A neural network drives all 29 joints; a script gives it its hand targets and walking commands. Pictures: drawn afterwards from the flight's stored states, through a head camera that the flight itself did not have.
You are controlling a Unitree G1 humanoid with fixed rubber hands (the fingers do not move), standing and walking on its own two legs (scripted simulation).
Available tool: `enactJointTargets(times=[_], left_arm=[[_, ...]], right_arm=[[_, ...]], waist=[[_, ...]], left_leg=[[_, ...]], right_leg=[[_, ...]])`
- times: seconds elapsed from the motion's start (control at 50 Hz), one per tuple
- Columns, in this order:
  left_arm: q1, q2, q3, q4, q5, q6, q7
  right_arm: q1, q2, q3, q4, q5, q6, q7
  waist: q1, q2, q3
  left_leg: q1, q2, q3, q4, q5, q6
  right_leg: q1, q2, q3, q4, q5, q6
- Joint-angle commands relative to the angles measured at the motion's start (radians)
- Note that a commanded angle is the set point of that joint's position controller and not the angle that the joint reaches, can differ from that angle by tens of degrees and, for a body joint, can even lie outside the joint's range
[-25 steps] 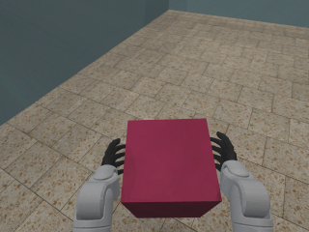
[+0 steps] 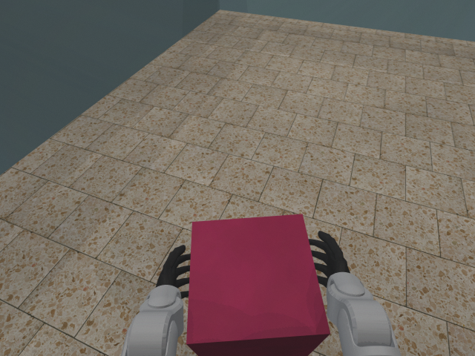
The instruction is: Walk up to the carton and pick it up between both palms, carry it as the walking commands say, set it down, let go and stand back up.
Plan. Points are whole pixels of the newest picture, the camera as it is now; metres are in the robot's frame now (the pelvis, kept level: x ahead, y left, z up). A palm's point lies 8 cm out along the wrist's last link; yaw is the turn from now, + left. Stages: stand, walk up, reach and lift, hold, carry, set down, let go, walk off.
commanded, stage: hold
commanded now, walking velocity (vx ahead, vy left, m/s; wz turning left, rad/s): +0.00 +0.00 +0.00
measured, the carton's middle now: (252, 296) +0.25 +0.02 -0.06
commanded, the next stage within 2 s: set down in 0.58 s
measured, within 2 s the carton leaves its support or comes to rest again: neither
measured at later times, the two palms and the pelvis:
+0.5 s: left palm (173, 263) +0.25 +0.15 +0.04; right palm (348, 265) +0.27 -0.12 +0.05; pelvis -0.06 +0.03 -0.01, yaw -4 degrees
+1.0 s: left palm (172, 275) +0.26 +0.16 -0.01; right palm (328, 265) +0.30 -0.11 -0.01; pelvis -0.02 -0.01 +0.00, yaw -6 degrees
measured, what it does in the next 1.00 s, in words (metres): stands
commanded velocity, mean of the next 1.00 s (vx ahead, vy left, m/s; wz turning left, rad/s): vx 0.00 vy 0.00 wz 0.00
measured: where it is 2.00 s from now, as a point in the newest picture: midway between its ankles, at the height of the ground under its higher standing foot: outside the picture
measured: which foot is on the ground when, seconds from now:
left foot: down 0.00-1.00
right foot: down 0.00-1.00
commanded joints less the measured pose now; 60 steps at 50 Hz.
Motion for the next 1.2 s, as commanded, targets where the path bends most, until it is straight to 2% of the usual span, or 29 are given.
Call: enactJointTargets(times=[0.0,0.08,0.14,0.16,0.2,0.24,0.26,0.36,0.38,0.42,0.48,0.56,0.58,0.62,0.64,0.66,0.68,0.7,0.72,0.74,0.8,0.86,0.92,0.94,0.96,0.98,1.04,1.08,1.18], left_arm=[[-0.709,-0.846,-0.637,-0.38,-0.285,-0.129,-0.245],[-0.586,-0.836,-0.47,0.039,-0.176,-0.047,-0.256],[-0.748,-0.9,-0.44,0.082,-0.172,-0.035,-0.248],[-0.834,-0.94,-0.413,0.135,-0.19,-0.04,-0.257],[-0.863,-0.984,-0.345,0.257,-0.157,-0.037,-0.265],[-1.091,-1.03,-0.418,0.168,-0.215,-0.069,-0.284],[-1.124,-1.055,-0.407,0.159,-0.236,-0.087,-0.291],[-1.262,-1.16,-0.407,0.291,-0.218,-0.108,-0.243],[-1.224,-1.088,-0.349,0.295,-0.206,-0.115,-0.246],[-1.281,-1.116,-0.338,0.284,-0.186,-0.113,-0.234],[-1.179,-1.014,-0.153,0.476,-0.116,-0.111,-0.238],[-1.285,-1.005,-0.152,0.437,-0.094,-0.111,-0.248],[-1.133,-1.075,-0.123,0.343,-0.054,-0.115,-0.24],[-1.216,-0.99,-0.085,0.344,-0.043,-0.107,-0.262],[-1.206,-1.009,-0.157,0.317,-0.068,-0.102,-0.268],[-1.216,-1.039,-0.175,0.321,-0.078,-0.1,-0.272],[-1.15,-1.076,-0.207,0.335,-0.081,-0.087,-0.282],[-1.115,-1.092,-0.202,0.371,-0.105,-0.09,-0.302],[-1.072,-1.091,-0.227,0.362,-0.096,-0.088,-0.311],[-1.02,-1.0,-0.174,0.412,-0.064,-0.085,-0.318],[-1.065,-1.02,-0.184,0.449,-0.055,-0.126,-0.338],[-1.059,-1.005,-0.225,0.336,-0.071,-0.216,-0.352],[-0.951,-1.019,-0.25,0.347,-0.109,-0.254,-0.366],[-0.952,-1.001,-0.205,0.33,-0.103,-0.282,-0.361],[-0.911,-0.953,-0.213,0.311,-0.087,-0.283,-0.351],[-0.811,-0.917,-0.149,0.343,-0.042,-0.301,-0.349],[-0.802,-0.901,-0.213,0.329,-0.059,-0.343,-0.361],[-0.737,-0.89,-0.208,0.321,-0.045,-0.358,-0.353],[-0.754,-0.897,-0.208,0.352,-0.03,-0.454,-0.343]], right_arm=[[-0.58,0.945,0.672,-0.184,0.251,-0.093,0.24],[-0.552,0.902,0.499,0.095,0.141,-0.036,0.262],[-0.592,0.817,0.388,0.283,0.08,-0.041,0.323],[-0.7,0.819,0.365,0.3,0.07,-0.052,0.327],[-0.806,0.83,0.302,0.397,0.062,-0.067,0.358],[-0.817,0.882,0.223,0.458,0.046,-0.088,0.368],[-0.969,0.924,0.289,0.325,0.091,-0.113,0.378],[-1.144,0.881,0.216,0.434,0.094,-0.126,0.424],[-1.176,0.879,0.217,0.409,0.107,-0.131,0.417],[-1.154,0.957,0.229,0.492,0.096,-0.126,0.44],[-1.126,0.985,0.215,0.652,0.071,-0.122,0.436],[-1.233,1.008,0.207,0.661,0.095,-0.151,0.459],[-1.141,1.162,0.353,0.552,0.111,-0.146,0.454],[-1.154,1.16,0.251,0.624,0.098,-0.134,0.448],[-1.047,1.156,0.247,0.61,0.075,-0.137,0.439],[-1.051,1.131,0.2,0.651,0.055,-0.146,0.434],[-1.047,1.093,0.182,0.589,0.068,-0.174,0.435],[-1.011,1.093,0.183,0.573,0.041,-0.174,0.415],[-0.966,1.068,0.168,0.57,0.021,-0.18,0.401],[-0.908,1.065,0.156,0.622,0.01,-0.164,0.384],[-0.957,0.96,0.06,0.585,-0.039,-0.207,0.36],[-0.965,1.047,0.159,0.518,-0.017,-0.271,0.331],[-0.789,1.061,0.221,0.492,-0.025,-0.283,0.284],[-0.91,1.087,0.275,0.456,0.0,-0.301,0.291],[-0.832,1.138,0.286,0.494,-0.005,-0.296,0.272],[-0.764,1.123,0.331,0.472,-0.008,-0.315,0.275],[-0.656,1.115,0.322,0.529,-0.008,-0.353,0.259],[-0.649,1.117,0.362,0.494,0.015,-0.381,0.262],[-0.592,1.056,0.255,0.6,-0.061,-0.453,0.254]], waist=[[0.027,0.057,-0.623],[0.056,0.001,-0.269],[-0.008,0.079,-0.133],[-0.031,-0.018,-0.144],[-0.024,0.081,-0.103],[-0.123,0.116,-0.108],[-0.06,0.111,-0.249],[-0.098,0.12,-0.379],[-0.034,0.123,-0.386],[-0.044,0.062,-0.425],[0.055,-0.083,-0.375],[0.105,-0.042,-0.375],[0.283,-0.059,-0.462],[0.263,-0.078,-0.341],[0.166,-0.02,-0.297],[0.169,-0.057,-0.345],[0.154,0.091,-0.305],[0.12,-0.008,-0.342],[0.128,0.11,-0.299],[0.138,0.017,-0.266],[0.049,0.163,-0.197],[0.098,0.042,-0.354],[0.035,-0.027,-0.431],[0.126,-0.066,-0.507],[0.088,-0.098,-0.482],[0.176,-0.06,-0.531],[0.114,-0.049,-0.573],[0.151,0.011,-0.591],[0.075,-0.024,-0.627]], left_leg=[[0.307,-0.081,-0.009,0.01,0.457,0.033],[0.241,-0.09,0.027,-0.059,0.18,0.042],[0.267,-0.058,-0.007,-0.088,-0.109,0.013],[0.324,-0.065,-0.016,-0.06,-0.171,0.018],[0.266,-0.04,-0.033,-0.091,-0.294,0.001],[0.267,-0.021,-0.059,-0.082,-0.319,-0.012],[0.237,-0.011,-0.047,-0.088,-0.281,-0.005],[0.221,0.065,-0.153,-0.172,-0.454,-0.014],[0.18,0.037,-0.091,-0.158,-0.409,0.006],[0.259,0.022,-0.085,-0.12,-0.335,-0.004],[0.373,-0.043,-0.003,-0.004,-0.195,0.009],[0.358,-0.09,0.04,-0.006,-0.194,0.006],[0.35,-0.048,0.031,-0.055,-0.053,0.056],[0.272,-0.069,0.076,-0.045,-0.126,0.068],[0.248,-0.068,0.057,-0.069,-0.073,0.047],[0.245,-0.049,0.041,-0.073,-0.09,0.041],[0.279,-0.072,0.05,-0.098,-0.109,0.017],[0.308,-0.065,0.048,-0.077,0.012,0.025],[0.33,-0.074,0.076,-0.067,0.078,0.005],[0.289,-0.071,0.077,-0.07,0.03,0.031],[0.254,-0.093,0.098,-0.083,-0.083,-0.002],[0.238,-0.086,0.091,-0.012,0.091,0.016],[0.186,-0.09,0.078,0.018,0.243,0.016],[0.179,-0.083,0.07,0.028,0.225,0.028],[0.133,-0.088,0.068,0.05,0.257,0.037],[0.012,-0.109,0.087,0.049,0.315,0.029],[-0.014,-0.108,0.061,0.086,0.436,0.021],[0.025,-0.113,0.061,0.088,0.443,0.025],[-0.058,-0.114,0.039,0.136,0.424,0.019]], right_leg=[[0.093,0.022,0.07,-0.029,0.567,0.004],[-0.018,0.02,0.037,-0.116,0.191,0.001],[-0.182,0.041,0.024,-0.098,-0.06,-0.064],[-0.268,0.031,0.031,-0.107,-0.16,-0.087],[-0.247,0.03,0.019,-0.075,-0.16,-0.081],[-0.26,0.023,0.039,-0.072,-0.113,-0.088],[-0.159,0.039,0.024,-0.039,-0.079,-0.058],[-0.127,0.064,-0.008,0.043,-0.028,-0.024],[-0.057,0.048,-0.011,0.015,-0.032,-0.024],[-0.144,0.041,0.009,0.001,-0.044,-0.027],[-0.319,-0.019,0.057,-0.099,-0.185,-0.075],[-0.354,0.01,0.022,-0.098,-0.246,-0.066],[-0.147,0.034,0.079,-0.094,-0.152,-0.038],[-0.165,0.023,0.104,-0.129,-0.276,-0.023],[-0.127,0.034,0.078,-0.128,-0.142,-0.025],[-0.145,0.044,0.064,-0.112,-0.157,-0.025],[-0.15,0.036,0.055,-0.112,-0.123,-0.042],[-0.162,0.041,0.045,-0.128,-0.058,-0.032],[-0.16,0.024,0.054,-0.141,-0.015,-0.054],[-0.156,0.018,0.047,-0.161,-0.077,-0.031],[-0.175,0.028,0.034,-0.167,-0.12,-0.05],[-0.143,0.034,0.051,-0.125,0.026,-0.031],[-0.079,0.029,0.046,-0.105,0.208,-0.01],[-0.066,0.03,0.05,-0.082,0.162,-0.001],[-0.056,0.027,0.057,-0.062,0.258,0.006],[0.044,0.022,0.073,-0.037,0.408,0.011],[0.045,0.033,0.075,0.014,0.589,0.022],[-0.042,0.043,0.079,0.013,0.51,0.016],[-0.182,0.069,0.05,0.075,0.43,0.019]])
